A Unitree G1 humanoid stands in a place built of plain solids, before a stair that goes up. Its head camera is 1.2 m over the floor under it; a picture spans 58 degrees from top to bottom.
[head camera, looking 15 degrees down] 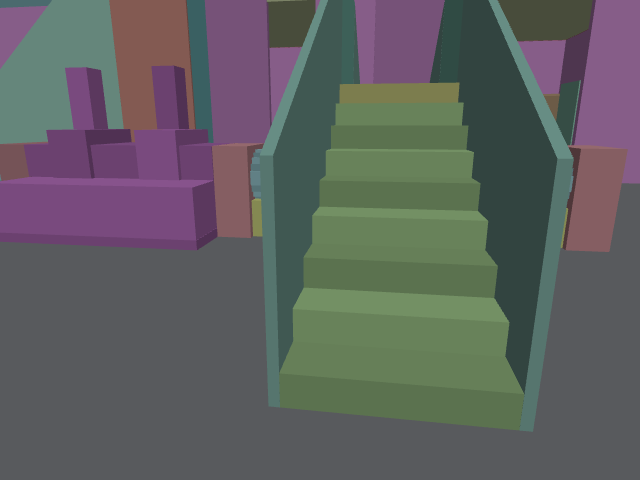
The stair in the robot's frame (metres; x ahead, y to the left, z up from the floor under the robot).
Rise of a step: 0.17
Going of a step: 0.29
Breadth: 1.00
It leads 9 degrees to the right of straight ahead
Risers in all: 9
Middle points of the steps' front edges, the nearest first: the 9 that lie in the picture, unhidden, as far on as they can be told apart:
1.57 -0.32 0.17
1.85 -0.36 0.34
2.14 -0.40 0.51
2.43 -0.45 0.68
2.71 -0.49 0.85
3.00 -0.53 1.02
3.29 -0.57 1.19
3.57 -0.62 1.36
3.86 -0.66 1.53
